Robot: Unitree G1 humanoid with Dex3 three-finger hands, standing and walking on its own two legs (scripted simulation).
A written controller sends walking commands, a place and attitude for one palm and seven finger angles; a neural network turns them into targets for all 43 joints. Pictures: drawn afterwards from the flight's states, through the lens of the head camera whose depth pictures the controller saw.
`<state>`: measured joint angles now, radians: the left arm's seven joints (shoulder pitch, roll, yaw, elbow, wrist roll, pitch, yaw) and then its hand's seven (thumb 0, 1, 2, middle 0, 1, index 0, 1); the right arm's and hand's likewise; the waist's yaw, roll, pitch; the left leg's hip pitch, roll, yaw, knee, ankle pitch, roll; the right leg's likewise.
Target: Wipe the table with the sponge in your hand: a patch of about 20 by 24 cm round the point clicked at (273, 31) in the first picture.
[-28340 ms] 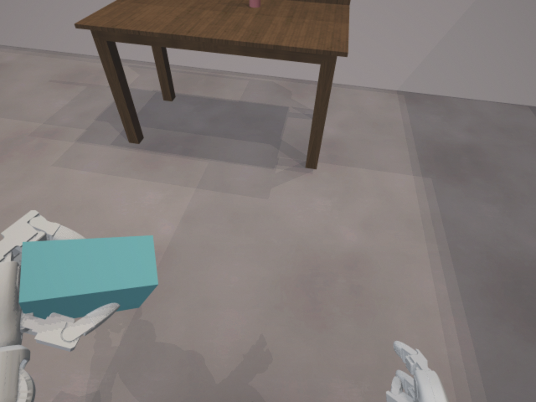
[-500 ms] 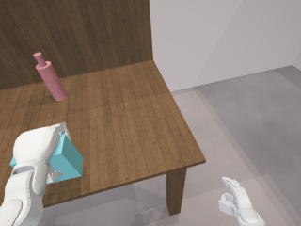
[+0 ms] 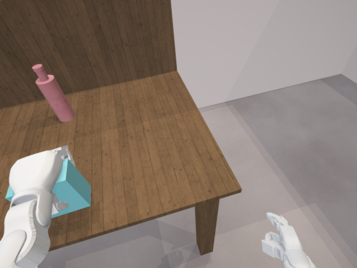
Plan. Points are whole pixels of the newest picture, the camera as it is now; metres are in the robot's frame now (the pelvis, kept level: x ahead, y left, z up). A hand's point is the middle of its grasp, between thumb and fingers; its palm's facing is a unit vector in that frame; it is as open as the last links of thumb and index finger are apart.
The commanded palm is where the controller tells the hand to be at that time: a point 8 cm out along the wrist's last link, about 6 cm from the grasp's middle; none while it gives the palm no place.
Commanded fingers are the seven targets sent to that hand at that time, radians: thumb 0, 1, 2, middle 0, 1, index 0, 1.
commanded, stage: move the sponge above the wiping area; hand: left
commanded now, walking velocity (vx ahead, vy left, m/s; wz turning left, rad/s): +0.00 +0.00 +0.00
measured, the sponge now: (58, 195) +0.23 +0.32 +0.05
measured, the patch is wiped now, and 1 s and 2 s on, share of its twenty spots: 0.00 0.00 0.00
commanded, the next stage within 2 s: none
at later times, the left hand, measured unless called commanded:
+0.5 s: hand (47, 194) +0.22 +0.33 +0.07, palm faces +0.01 -0.09 -1.00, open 10.0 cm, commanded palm +0.20 +0.31 +0.13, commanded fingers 0.00 0.10 1.30 -1.20 -1.60 -1.20 -1.60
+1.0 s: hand (61, 199) +0.22 +0.31 +0.04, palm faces -0.08 -0.13 -0.99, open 10.0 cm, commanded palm +0.20 +0.31 +0.11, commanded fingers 0.00 0.10 1.30 -1.20 -1.60 -1.20 -1.60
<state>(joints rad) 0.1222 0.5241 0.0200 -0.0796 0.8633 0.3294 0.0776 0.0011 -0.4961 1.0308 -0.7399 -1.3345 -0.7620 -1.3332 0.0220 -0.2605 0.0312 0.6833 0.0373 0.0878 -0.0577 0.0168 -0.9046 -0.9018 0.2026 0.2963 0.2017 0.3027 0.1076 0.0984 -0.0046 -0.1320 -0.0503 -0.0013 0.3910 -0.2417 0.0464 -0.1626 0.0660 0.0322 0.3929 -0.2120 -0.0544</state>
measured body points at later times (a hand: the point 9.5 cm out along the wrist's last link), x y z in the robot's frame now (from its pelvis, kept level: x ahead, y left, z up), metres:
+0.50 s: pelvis +0.00 +0.01 +0.00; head +0.00 -0.02 +0.45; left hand +0.21 +0.33 +0.12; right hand +0.25 -0.19 -0.09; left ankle -0.02 +0.09 -0.74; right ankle +0.00 -0.09 -0.74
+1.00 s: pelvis +0.01 +0.01 +0.00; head +0.01 -0.02 +0.45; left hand +0.22 +0.32 +0.09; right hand +0.24 -0.20 -0.10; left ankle -0.02 +0.09 -0.74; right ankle +0.00 -0.09 -0.74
